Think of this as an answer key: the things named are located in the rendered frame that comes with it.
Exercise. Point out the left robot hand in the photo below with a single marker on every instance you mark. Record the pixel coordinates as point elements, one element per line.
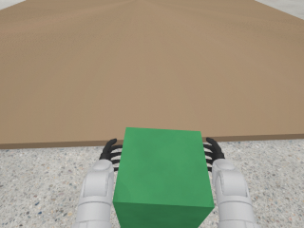
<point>107,155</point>

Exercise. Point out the right robot hand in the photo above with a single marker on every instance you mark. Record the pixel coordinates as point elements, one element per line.
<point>215,154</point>

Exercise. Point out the carton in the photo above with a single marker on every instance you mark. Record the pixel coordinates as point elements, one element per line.
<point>162,180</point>

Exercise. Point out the right robot forearm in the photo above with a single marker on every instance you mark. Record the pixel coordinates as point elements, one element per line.
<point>235,208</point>

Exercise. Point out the left robot forearm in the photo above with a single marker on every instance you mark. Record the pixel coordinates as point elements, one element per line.
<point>95,201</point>

